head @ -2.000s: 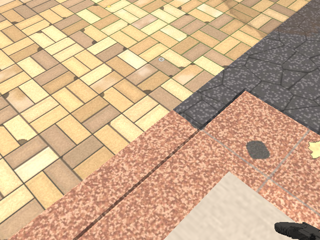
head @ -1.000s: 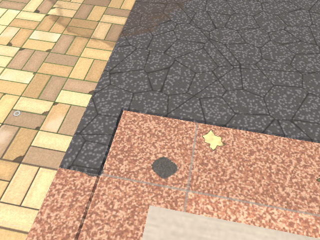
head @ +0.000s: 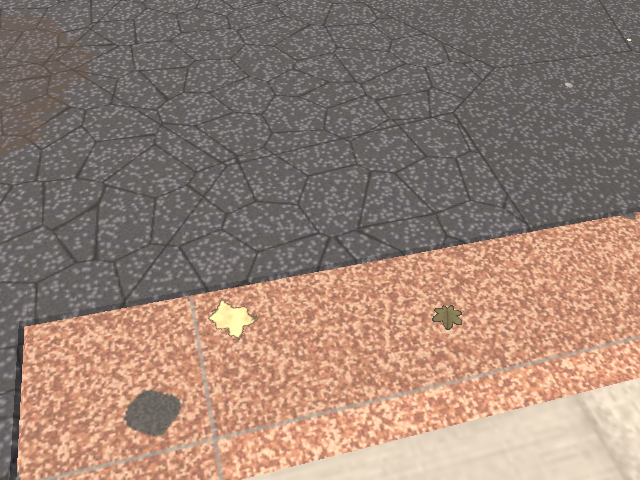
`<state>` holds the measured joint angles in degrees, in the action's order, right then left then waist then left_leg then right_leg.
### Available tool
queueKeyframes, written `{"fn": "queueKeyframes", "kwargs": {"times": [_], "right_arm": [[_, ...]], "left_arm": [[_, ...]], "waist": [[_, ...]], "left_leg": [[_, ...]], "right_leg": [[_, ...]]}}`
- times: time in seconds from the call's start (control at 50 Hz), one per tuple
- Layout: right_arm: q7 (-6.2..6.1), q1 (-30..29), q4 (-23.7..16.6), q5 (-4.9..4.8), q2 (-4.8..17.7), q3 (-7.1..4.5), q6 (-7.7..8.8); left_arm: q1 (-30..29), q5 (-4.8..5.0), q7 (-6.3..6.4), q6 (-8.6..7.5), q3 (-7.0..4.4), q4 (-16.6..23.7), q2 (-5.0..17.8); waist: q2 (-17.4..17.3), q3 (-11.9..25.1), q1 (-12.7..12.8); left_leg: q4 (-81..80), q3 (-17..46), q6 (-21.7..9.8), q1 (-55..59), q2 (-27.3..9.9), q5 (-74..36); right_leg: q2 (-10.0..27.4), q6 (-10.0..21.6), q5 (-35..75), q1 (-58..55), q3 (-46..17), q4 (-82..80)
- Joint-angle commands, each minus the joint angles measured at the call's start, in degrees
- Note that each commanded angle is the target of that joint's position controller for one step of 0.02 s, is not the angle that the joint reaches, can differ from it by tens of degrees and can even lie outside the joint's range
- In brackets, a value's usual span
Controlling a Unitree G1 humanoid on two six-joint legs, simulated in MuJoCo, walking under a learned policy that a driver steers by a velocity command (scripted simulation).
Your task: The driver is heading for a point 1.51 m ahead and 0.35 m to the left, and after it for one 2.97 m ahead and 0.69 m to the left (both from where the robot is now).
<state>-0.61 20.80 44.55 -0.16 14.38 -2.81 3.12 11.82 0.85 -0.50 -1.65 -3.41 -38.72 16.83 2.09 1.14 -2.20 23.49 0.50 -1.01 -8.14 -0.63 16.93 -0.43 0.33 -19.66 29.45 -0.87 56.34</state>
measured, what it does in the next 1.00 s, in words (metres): walks ahead: right foot, then left foot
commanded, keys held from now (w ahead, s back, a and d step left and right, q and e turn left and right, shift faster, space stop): w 1.00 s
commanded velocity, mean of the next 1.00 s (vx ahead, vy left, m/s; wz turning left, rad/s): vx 0.46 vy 0.00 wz -0.02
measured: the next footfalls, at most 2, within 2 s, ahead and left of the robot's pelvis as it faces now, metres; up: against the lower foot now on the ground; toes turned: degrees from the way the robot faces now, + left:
right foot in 0.22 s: +0.20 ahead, -0.15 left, +0.00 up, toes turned -2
left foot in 0.74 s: +0.55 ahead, +0.06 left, +0.00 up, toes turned +2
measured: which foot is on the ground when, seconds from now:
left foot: down 0.00-0.22, up 0.24-0.72, down 0.74-1.00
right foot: up 0.00-0.20, down 0.22-0.76, up 0.78-1.00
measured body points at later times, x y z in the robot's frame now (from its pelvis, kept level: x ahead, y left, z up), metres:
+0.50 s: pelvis +0.21 -0.07 +0.00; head +0.23 -0.09 +0.45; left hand +0.25 +0.20 -0.11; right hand +0.38 -0.33 -0.09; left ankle +0.33 +0.10 -0.67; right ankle +0.16 -0.15 -0.74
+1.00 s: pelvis +0.50 -0.02 +0.00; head +0.53 -0.01 +0.45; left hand +0.65 +0.25 -0.10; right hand +0.56 -0.30 -0.11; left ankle +0.51 +0.06 -0.74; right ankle +0.58 -0.19 -0.67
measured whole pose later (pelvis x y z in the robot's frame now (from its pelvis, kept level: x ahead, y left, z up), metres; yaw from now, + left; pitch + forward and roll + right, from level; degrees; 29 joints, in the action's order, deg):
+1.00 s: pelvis +0.50 -0.02 +0.00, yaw +0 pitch +1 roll +1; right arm 1.6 18.2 45.6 0.1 15.5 -2.8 5.2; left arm 10.9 0.3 0.3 -3.4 -2.6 -42.8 17.5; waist 2.5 -1.8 -2.3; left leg 17.0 -3.2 -4.6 -9.5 4.3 8.4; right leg 7.1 -0.9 -11.8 36.7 -2.8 57.7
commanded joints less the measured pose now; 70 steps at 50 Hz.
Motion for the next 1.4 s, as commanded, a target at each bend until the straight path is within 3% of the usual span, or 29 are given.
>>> {"fn": "queueKeyframes", "kwargs": {"times": [0.02, 0.12, 0.2, 0.22, 0.24, 0.26, 0.28, 0.3, 0.36, 0.5, 0.66, 0.7, 0.74, 0.76, 0.78, 0.8, 0.82, 0.86, 0.94, 1.06, 1.14, 1.2, 1.24, 1.26, 1.28, 1.3, 1.32, 1.36, 1.4], "right_arm": [[-0.46, -2.01, -3.89, -0.39, 9.37, -2.36, 1.0], [0.38, 0.94, -2.88, -1.37, 12.67, -3.19, 0.61], [0.57, -0.04, -2.42, -1.53, 11.93, -2.66, 0.06], [0.58, -0.01, -2.59, -0.91, 9.18, -1.66, 0.24], [0.37, 1.83, -5.74, -0.15, 4.06, 0.05, 0.99], [-0.03, 0.89, -6.22, -1.06, 6.3, -0.38, 2.07], [0.39, -1.43, -6.62, -2.51, 10.26, -1.57, 2.57], [0.7, -4.17, -6.79, -2.56, 10.46, -1.51, 2.76], [1.21, -4.59, -5.87, -0.87, 8.31, -1.54, 2.08], [1.49, -14.01, -8.19, -0.15, 4.86, -0.29, 1.51], [4.22, -24.9, -12.17, -0.85, 5.24, 0.0, 2.85], [4.12, -20.89, -11.45, -0.64, 7.17, -0.84, 2.79], [2.92, -5.13, -7.49, -0.44, 11.6, -3.02, 2.46], [2.33, 2.89, -6.38, 1.08, 17.03, -4.23, 2.25], [2.63, 4.83, -5.18, 0.01, 14.9, -3.71, 2.14], [2.44, 2.2, -5.43, -0.55, 11.34, -2.55, 1.85], [2.1, -1.57, -5.73, -0.47, 10.02, -2.09, 1.62], [2.26, -7.23, -5.88, 0.55, 7.51, -1.29, 2.09], [2.42, -8.39, -4.37, 0.2, 8.09, -1.57, 3.45], [1.21, -4.41, -1.73, -0.34, 10.69, -2.13, 2.66], [0.93, 0.77, 0.7, -1.2, 12.03, -2.51, 1.41], [0.33, 0.83, 1.26, -1.34, 12.79, -2.96, 0.41], [0.17, -0.38, 1.23, -1.16, 12.27, -2.74, -0.08], [0.25, -0.24, 0.62, -0.44, 9.37, -1.64, 0.01], [0.34, 4.12, -1.5, 0.08, 3.68, 0.09, 0.73], [0.39, 6.13, -1.52, -1.41, 4.15, 0.21, 1.55], [0.36, 2.32, -1.64, -2.67, 10.16, -1.46, 1.65], [0.24, -3.3, -2.98, -1.99, 9.94, -1.85, 1.14], [0.41, -2.38, -2.85, -1.7, 8.06, -2.14, -0.32]], "left_arm": [[-9.05, -0.21, -0.84, -2.37, -0.43, 5.86, 1.78], [-11.35, 0.58, -1.86, -2.69, -0.15, 6.43, 2.36], [-0.1, 0.77, -1.49, -2.71, -2.16, 3.12, 6.41], [7.94, 0.69, -0.86, -2.73, -3.4, 1.29, 9.07], [14.96, -0.99, -0.38, -2.53, -4.69, 0.73, 15.92], [16.5, -0.65, -0.93, -2.99, -3.99, 0.22, 13.98], [12.25, -0.4, -1.07, -3.3, -2.6, 0.34, 10.52], [9.31, -0.45, -1.06, -3.34, -1.9, 0.72, 8.23], [3.51, -1.32, -1.09, -3.59, -0.9, 1.05, 5.36], [6.46, -0.51, 0.03, -4.01, -1.24, -2.39, 6.99], [13.09, 0.44, 0.79, -2.07, -1.86, -7.08, 9.23], [12.3, 0.23, 1.09, -1.52, -2.23, -7.24, 10.53], [10.98, -0.37, 1.48, -0.9, -1.68, -6.76, 9.83], [16.19, -1.21, 1.27, -1.56, 0.05, -4.86, 4.33], [18.87, -0.7, 0.75, -2.69, 1.26, -6.11, 1.47], [13.1, 1.01, 0.28, -3.71, -0.46, -4.87, 7.88], [7.41, 2.0, 0.06, -4.28, -0.5, -2.87, 8.48], [4.56, 0.29, 0.42, -4.01, -0.65, -2.36, 7.27], [7.18, -0.37, 0.83, -1.79, -0.03, -3.35, 3.95], [-5.43, -0.64, 0.18, -2.81, 0.9, -0.21, 2.03], [-12.75, -0.14, -0.95, -3.73, 0.81, 2.32, 2.67], [-11.91, -0.1, -1.62, -4.51, 0.01, 2.51, 4.82], [-3.82, -0.18, -1.31, -4.93, -1.36, 0.29, 7.18], [4.87, -0.86, -0.75, -5.04, -2.64, -1.52, 10.25], [12.02, -2.07, -0.16, -4.67, -4.02, -2.17, 15.85], [13.76, -1.62, -0.41, -4.12, -3.57, -2.89, 13.63], [10.58, -1.09, -0.36, -3.99, -2.25, -2.52, 9.01], [3.73, -1.0, -0.27, -3.92, -1.01, -2.41, 5.17], [-0.19, -1.52, -0.24, -4.49, -0.71, -2.77, 3.58]], "waist": [[-9.58, -4.54, -1.4], [-10.65, -4.68, -2.65], [-8.45, -1.53, 4.35], [-5.07, 3.73, 8.26], [10.87, 11.29, 8.85], [13.96, 13.49, 9.21], [9.88, 6.31, 7.8], [6.59, 2.08, 6.67], [4.17, -1.95, 2.66], [0.95, -4.92, 4.01], [0.96, -6.51, 6.31], [2.94, -2.86, 3.52], [2.75, 8.07, -4.69], [-7.2, 18.57, -4.25], [-17.37, 26.04, -3.48], [-12.09, 18.41, -4.74], [-8.77, 9.96, -3.71], [-4.26, 1.79, 0.58], [-5.76, -0.57, 3.88], [-4.56, -3.92, -0.11], [-4.58, -5.14, -2.59], [-6.12, -4.13, -0.66], [-6.48, 0.21, 4.18], [-4.71, 7.57, 7.98], [7.11, 17.37, 8.19], [16.04, 21.67, 8.04], [8.97, 13.12, 8.59], [3.8, 3.34, 5.99], [5.47, -0.3, 3.02]], "left_leg": [[-14.99, 11.79, -9.41, 4.39, -11.17, 0.67], [-13.9, 8.76, -9.85, 0.52, -12.65, -2.97], [-3.62, 6.29, -6.91, -2.94, -12.11, -13.2], [9.71, 1.95, -4.49, -7.24, -8.48, -16.34], [33.87, -3.36, 0.63, -25.43, -0.77, -1.64], [44.98, 4.38, 0.99, -33.33, 2.16, 14.68], [49.59, 5.63, -0.21, -38.53, -1.75, 11.43], [48.97, 4.28, -1.34, -38.52, -4.2, 6.43], [42.27, 3.8, -0.93, -32.51, -7.68, -3.56], [21.8, 1.11, 2.3, -32.78, -6.3, -19.21], [5.95, -0.31, -1.49, -30.58, -2.61, -19.09], [5.66, -2.32, -3.37, -23.33, 0.11, -14.04], [5.89, -2.66, -7.14, 1.03, 0.35, -16.19], [8.3, 18.26, -14.52, 26.1, -14.69, -14.14], [-1.68, 41.79, -20.3, 34.84, -22.52, -4.16], [-4.83, 38.09, -17.27, 29.71, -20.56, 2.7], [-6.16, 29.37, -15.16, 20.81, -18.45, 1.47], [-9.94, 19.49, -13.34, 5.21, -14.09, -8.51], [-15.59, 11.77, -14.63, -4.03, -11.99, -15.49], [-16.92, 3.35, -11.57, -2.54, -8.63, -17.55], [-13.67, 6.51, -11.24, 2.33, -10.88, -15.55], [-9.01, 10.09, -9.71, 6.27, -13.08, -16.4], [-0.01, 9.23, -7.66, 5.11, -10.66, -24.58], [12.45, 6.85, -5.65, -0.83, -7.13, -22.1], [33.86, 1.7, -1.47, -20.45, 0.71, -3.47], [45.48, 5.52, -0.3, -31.48, 3.17, 17.44], [50.39, 7.83, -0.47, -36.13, -0.21, 14.17], [47.76, 5.61, -0.35, -34.83, -4.45, 5.2], [44.19, 5.8, 0.18, -29.61, -6.79, 0.33]], "right_leg": [[2.87, -1.2, 7.46, 10.17, 0.99, -7.22], [1.57, -1.12, 9.09, -1.37, 3.04, -21.08], [-0.55, 2.77, 10.37, -18.81, 4.35, -27.51], [2.78, 4.75, 9.54, -29.98, 0.37, -28.24], [18.34, 12.54, -1.02, -46.29, -25.11, -33.43], [22.34, 16.84, -12.2, -45.78, -43.31, -42.84], [22.02, 15.38, -15.22, -41.03, -37.3, -43.26], [19.53, 13.95, -11.18, -35.53, -30.0, -43.24], [13.45, 12.19, 4.14, -24.38, -17.68, -46.81], [10.3, 11.65, 21.96, -22.7, -5.15, -49.54], [14.72, 9.9, 27.8, -34.17, -4.35, -44.55], [14.51, 8.64, 43.9, -36.58, -3.81, -38.45], [10.41, 5.79, 52.29, -29.33, -0.54, -18.5], [4.06, 2.52, 29.8, -8.02, 1.4, 3.93], [-4.14, 0.52, -11.84, 5.02, -4.27, 18.42], [-0.48, 1.12, -11.35, 11.59, -8.1, 22.67], [2.45, 1.57, -6.97, 13.3, -5.65, 21.28], [7.07, 1.33, 0.57, 8.86, -4.18, 13.08], [8.8, -0.91, 4.84, 4.29, -3.31, 6.52], [7.35, -2.0, 23.92, 5.24, -0.93, -16.08], [5.0, -1.79, 24.26, 4.35, -1.14, -24.25], [3.91, -0.29, 18.91, 0.98, -2.15, -28.14], [2.14, 1.84, 16.07, -11.52, -0.08, -31.09], [6.12, 4.42, 17.15, -26.11, -2.89, -28.77], [20.55, 10.9, 13.43, -48.43, -22.1, -28.4], [25.57, 15.45, 2.64, -52.37, -39.85, -36.55], [23.61, 13.02, -2.72, -46.07, -33.62, -38.3], [19.24, 10.28, 2.99, -32.06, -20.02, -41.45], [16.44, 9.34, 9.18, -23.63, -11.75, -45.37]]}}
